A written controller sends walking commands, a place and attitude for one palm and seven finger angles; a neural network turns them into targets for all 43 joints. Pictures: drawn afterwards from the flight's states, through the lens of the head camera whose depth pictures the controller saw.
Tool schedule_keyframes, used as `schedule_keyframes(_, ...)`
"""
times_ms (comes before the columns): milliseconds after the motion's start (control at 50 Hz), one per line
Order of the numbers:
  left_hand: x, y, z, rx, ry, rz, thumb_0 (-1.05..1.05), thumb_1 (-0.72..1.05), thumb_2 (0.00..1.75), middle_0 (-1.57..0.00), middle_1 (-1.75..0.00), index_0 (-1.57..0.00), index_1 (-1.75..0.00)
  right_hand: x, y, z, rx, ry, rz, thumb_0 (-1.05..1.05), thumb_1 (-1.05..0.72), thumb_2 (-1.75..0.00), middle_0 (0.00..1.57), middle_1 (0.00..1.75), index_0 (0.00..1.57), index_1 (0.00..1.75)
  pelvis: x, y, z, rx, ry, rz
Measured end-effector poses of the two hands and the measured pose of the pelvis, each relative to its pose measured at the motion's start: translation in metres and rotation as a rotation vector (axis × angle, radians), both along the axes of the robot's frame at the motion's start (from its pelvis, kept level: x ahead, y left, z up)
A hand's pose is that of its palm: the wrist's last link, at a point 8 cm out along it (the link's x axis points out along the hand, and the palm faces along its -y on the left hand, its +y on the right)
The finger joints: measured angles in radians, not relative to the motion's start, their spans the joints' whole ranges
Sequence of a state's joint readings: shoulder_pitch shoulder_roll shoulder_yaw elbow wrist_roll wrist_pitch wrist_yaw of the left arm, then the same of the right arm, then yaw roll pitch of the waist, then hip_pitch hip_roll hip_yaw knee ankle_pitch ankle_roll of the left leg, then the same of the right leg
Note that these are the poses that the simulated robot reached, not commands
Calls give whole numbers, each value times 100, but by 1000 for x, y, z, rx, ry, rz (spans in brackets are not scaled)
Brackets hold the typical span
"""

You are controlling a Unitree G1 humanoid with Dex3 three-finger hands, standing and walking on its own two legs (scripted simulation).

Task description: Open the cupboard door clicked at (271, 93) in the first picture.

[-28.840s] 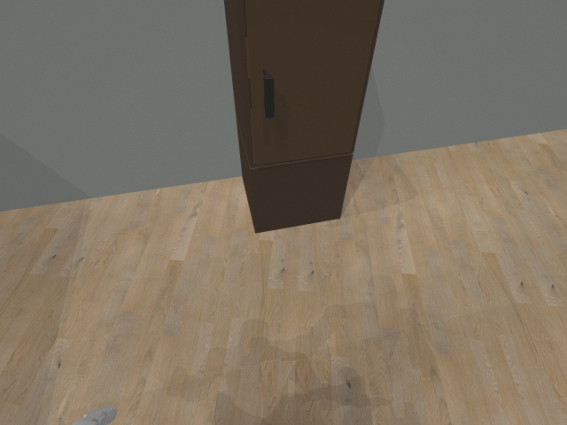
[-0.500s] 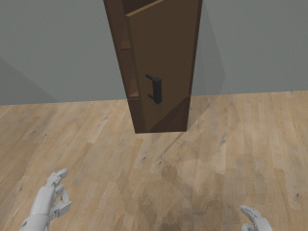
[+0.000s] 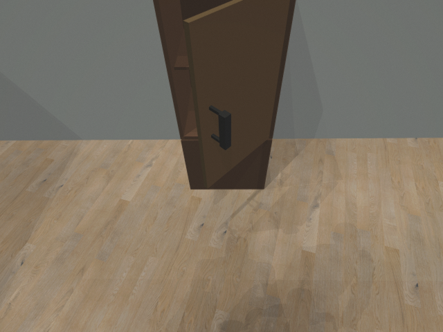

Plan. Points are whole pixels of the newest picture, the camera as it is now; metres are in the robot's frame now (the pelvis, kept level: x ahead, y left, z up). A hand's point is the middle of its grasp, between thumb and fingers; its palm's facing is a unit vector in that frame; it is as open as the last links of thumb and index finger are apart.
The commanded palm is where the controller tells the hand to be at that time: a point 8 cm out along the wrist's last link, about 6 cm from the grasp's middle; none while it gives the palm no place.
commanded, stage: let the arm hang, fingers relaxed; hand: left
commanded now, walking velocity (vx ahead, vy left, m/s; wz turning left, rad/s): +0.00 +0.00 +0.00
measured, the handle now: (219, 127) +0.65 +0.05 -0.05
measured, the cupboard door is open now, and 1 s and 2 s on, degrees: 47 47 47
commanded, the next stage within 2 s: look to check the result in 0.46 s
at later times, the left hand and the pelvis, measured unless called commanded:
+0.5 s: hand out of the picture +0.01 +0.15 -0.17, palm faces +0.06 -0.98 -0.17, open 7.3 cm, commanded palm none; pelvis +0.02 -0.01 +0.00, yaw +0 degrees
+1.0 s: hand out of the picture +0.02 +0.14 -0.17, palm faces +0.06 -0.98 -0.19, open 7.4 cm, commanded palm none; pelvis +0.04 -0.02 +0.00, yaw +0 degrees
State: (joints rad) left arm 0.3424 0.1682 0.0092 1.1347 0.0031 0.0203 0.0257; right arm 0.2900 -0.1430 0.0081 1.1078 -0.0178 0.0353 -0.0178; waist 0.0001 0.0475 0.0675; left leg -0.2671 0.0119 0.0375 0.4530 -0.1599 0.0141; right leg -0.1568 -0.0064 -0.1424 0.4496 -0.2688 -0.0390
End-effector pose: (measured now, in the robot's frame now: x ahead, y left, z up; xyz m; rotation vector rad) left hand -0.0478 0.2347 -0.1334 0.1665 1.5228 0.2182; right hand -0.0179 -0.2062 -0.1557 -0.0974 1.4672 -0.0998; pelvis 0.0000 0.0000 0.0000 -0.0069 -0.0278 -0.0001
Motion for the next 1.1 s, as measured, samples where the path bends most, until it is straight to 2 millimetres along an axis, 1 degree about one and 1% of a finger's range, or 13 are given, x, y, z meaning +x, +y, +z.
schedule_keyframes(60,6,-5,-1,-6,-12,-2,1,91,90,-20,-30,-20,-30,-2,5,-1,15,4,-10,0,-91,-90,20,30,20,30,2,-1,0,4,-2,-4)
schedule_keyframes(140,20,-16,-5,-28,-45,-8,1,91,90,-20,-30,-20,-30,-3,8,-1,20,7,-21,0,-91,-90,20,30,20,30,5,-3,0,6,-2,-7)
schedule_keyframes(260,44,-33,-12,-72,-96,-16,0,91,90,-20,-30,-20,-30,-2,5,2,5,14,-33,0,-91,-90,20,30,20,30,10,-5,0,8,0,-7)
schedule_keyframes(300,48,-37,-13,-78,-98,-21,1,91,90,-20,-30,-20,-30,-2,3,4,-2,16,-35,0,-91,-90,20,30,20,30,12,-6,1,8,0,-8)
schedule_keyframes(440,51,-38,-12,-77,-88,-6,1,92,90,-20,-30,-20,-30,5,-3,6,-19,20,-33,0,-91,-90,20,30,20,30,20,-8,1,9,4,-5)
schedule_keyframes(620,49,-36,-8,-54,-64,10,1,91,90,-20,-30,-20,-30,25,-8,3,-16,2,-18,0,-91,-90,20,30,20,30,29,-11,2,12,6,-2)
schedule_keyframes(740,51,-38,-6,-48,-56,13,0,91,90,-20,-30,-20,-30,34,-14,3,-21,-3,-10,1,-92,-90,20,30,20,30,34,-14,2,15,5,-3)
schedule_keyframes(1100,72,-55,-8,-58,-76,2,0,90,90,-20,-30,-20,-30,50,-31,4,-36,-11,-17,0,-91,-90,20,30,20,30,47,-27,2,20,7,-9)
